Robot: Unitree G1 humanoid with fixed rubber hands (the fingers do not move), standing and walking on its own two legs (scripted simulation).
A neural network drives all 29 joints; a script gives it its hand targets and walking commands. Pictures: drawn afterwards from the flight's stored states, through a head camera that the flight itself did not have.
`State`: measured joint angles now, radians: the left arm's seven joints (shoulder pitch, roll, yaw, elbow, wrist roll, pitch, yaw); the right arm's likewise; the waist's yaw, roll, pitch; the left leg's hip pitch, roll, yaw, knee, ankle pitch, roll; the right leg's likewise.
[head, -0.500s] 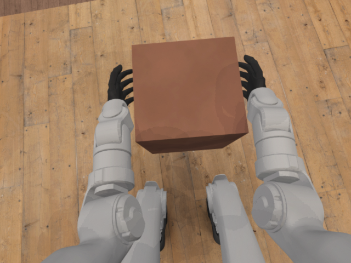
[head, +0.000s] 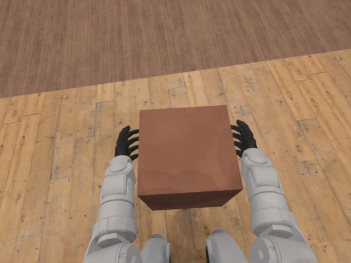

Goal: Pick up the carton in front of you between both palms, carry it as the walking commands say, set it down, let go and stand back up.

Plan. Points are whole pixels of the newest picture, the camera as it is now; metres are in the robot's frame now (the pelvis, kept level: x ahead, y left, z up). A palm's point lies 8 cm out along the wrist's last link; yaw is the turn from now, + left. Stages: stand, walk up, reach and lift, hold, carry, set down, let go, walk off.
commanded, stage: reach and lift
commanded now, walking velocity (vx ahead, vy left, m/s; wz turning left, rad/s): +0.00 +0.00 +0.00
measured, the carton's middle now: (185, 163) +0.37 -0.01 -0.09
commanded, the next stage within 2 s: hold in 1.44 s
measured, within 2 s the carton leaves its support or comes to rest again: neither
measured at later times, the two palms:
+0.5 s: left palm (100, 151) +0.33 +0.15 +0.11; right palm (267, 143) +0.32 -0.15 +0.11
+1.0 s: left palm (100, 148) +0.33 +0.15 +0.12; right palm (270, 139) +0.32 -0.15 +0.11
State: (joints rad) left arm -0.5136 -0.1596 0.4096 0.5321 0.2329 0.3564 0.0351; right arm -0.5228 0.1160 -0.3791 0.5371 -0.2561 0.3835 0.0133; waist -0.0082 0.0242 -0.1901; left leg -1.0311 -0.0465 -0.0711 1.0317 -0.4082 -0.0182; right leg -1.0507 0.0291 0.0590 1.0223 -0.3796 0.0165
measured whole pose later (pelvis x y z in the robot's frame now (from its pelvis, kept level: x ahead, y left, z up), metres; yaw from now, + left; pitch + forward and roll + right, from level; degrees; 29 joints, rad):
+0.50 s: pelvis +0.03 +0.00 +0.08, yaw +0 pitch -1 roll +0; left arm -0.30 -0.16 0.29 0.40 0.27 0.57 0.00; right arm -0.29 0.16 -0.28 0.37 -0.28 0.59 0.02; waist -0.01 0.01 -0.05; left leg -0.21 -0.02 -0.08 0.46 -0.23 -0.01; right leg -0.22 0.01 0.07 0.45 -0.21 0.01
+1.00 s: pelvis +0.03 +0.00 +0.08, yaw +0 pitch -5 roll +0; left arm -0.33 -0.17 0.30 0.35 0.31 0.61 -0.03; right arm -0.32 0.17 -0.29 0.33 -0.31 0.64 0.03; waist 0.00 0.01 0.04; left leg -0.11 -0.02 -0.08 0.40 -0.21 -0.01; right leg -0.13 0.02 0.07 0.40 -0.18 0.01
